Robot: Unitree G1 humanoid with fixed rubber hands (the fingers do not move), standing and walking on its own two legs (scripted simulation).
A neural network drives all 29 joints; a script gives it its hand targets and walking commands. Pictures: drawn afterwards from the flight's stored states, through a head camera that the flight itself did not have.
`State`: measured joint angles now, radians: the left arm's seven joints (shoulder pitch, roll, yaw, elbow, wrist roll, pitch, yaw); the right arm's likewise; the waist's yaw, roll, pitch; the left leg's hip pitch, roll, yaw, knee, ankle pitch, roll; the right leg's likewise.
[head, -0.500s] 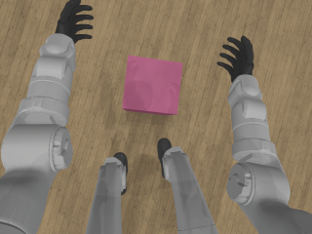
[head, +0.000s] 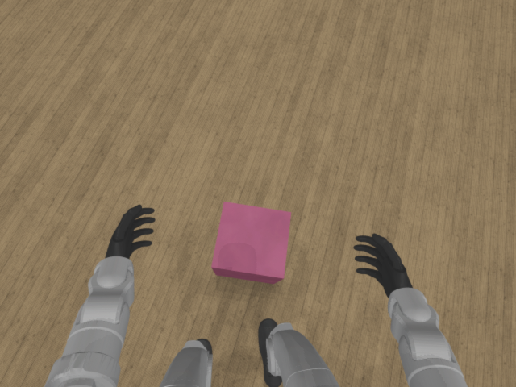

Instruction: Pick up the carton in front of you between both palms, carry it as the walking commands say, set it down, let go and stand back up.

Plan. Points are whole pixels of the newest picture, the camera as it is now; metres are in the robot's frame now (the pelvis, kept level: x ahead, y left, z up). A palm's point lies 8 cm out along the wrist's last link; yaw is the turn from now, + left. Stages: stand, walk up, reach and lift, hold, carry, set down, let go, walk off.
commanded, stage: let go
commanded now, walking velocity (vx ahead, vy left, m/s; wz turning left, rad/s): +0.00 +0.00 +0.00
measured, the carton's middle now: (250, 246) +0.40 -0.05 -0.62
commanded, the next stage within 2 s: stand in 0.82 s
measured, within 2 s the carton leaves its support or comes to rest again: neither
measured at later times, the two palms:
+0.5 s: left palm (35, 345) +0.19 +0.27 -0.03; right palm (389, 320) +0.19 -0.20 -0.03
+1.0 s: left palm (18, 373) +0.16 +0.29 -0.04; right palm (426, 331) +0.17 -0.26 -0.05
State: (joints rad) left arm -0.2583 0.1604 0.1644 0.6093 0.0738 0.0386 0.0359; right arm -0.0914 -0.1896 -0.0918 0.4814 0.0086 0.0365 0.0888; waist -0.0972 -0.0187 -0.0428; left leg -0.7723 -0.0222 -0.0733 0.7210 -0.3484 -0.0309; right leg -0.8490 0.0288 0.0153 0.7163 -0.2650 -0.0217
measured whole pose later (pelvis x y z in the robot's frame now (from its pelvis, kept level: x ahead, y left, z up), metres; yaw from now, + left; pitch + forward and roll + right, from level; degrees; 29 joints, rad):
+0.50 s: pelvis +0.03 +0.04 +0.04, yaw -1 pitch -2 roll -1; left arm 0.23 0.21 0.04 0.44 0.00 0.09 -0.06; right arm 0.22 -0.22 -0.04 0.43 -0.01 0.10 0.07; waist 0.00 0.03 0.07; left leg -0.10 -0.03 -0.05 0.44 -0.31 0.02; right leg -0.17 0.01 0.05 0.42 -0.22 0.02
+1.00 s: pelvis +0.02 +0.01 +0.03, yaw -1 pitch -1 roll +0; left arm 0.20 0.29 0.05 0.66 0.05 0.03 0.01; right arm 0.21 -0.31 -0.05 0.59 -0.05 0.05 -0.01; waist 0.00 0.04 0.01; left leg -0.17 -0.01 -0.06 0.53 -0.35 -0.01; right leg -0.24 0.03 0.02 0.52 -0.27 -0.01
